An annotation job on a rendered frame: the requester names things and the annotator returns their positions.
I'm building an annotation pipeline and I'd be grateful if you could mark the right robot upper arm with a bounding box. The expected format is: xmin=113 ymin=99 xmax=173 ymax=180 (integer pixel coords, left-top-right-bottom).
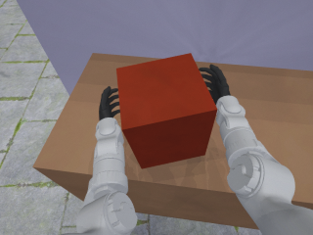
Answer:
xmin=227 ymin=153 xmax=313 ymax=235

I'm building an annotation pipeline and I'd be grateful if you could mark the robot left forearm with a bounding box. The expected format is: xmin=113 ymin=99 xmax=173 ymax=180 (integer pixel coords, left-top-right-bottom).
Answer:
xmin=81 ymin=117 xmax=128 ymax=208

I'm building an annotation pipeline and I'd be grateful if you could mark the left robot upper arm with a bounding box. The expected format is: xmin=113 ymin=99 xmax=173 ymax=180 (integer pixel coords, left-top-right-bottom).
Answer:
xmin=61 ymin=191 xmax=138 ymax=235

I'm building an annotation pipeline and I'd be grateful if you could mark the carton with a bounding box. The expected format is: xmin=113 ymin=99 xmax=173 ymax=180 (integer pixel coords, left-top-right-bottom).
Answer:
xmin=116 ymin=53 xmax=218 ymax=169

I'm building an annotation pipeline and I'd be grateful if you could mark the robot left hand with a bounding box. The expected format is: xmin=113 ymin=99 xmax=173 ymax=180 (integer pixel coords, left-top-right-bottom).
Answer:
xmin=99 ymin=86 xmax=120 ymax=120

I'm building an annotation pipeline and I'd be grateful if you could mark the pedestal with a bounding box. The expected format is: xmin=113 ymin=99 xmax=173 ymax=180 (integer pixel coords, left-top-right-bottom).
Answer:
xmin=33 ymin=53 xmax=313 ymax=230

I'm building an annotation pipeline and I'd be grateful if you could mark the robot right hand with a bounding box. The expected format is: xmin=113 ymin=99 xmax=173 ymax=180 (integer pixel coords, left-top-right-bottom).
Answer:
xmin=199 ymin=64 xmax=231 ymax=105

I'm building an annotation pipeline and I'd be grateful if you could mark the robot right forearm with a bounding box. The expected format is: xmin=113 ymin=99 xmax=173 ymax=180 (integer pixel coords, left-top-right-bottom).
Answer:
xmin=216 ymin=95 xmax=280 ymax=167

